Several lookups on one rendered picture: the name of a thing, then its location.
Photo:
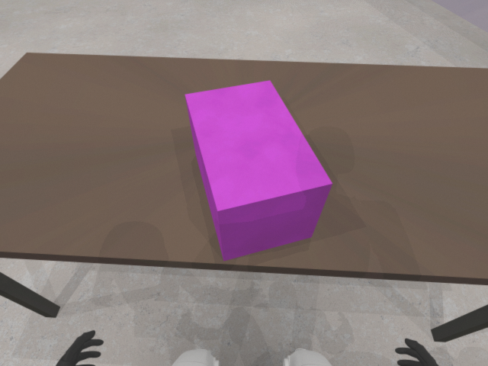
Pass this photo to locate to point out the table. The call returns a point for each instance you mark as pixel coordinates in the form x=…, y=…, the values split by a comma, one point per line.
x=97, y=165

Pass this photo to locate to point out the left robot hand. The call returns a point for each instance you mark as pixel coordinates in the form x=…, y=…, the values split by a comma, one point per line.
x=73, y=355

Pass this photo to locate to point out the robot right thigh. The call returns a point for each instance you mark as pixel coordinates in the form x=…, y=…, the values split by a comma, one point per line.
x=305, y=358

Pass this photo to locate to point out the right robot hand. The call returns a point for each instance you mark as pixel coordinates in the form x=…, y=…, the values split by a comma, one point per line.
x=417, y=351

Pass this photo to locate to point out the robot left thigh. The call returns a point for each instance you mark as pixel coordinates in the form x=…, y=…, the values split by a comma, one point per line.
x=198, y=357

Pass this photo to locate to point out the robot thigh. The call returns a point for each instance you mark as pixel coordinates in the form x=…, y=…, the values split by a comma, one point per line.
x=305, y=358
x=198, y=357

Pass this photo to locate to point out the carton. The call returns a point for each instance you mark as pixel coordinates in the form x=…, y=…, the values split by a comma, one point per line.
x=265, y=186

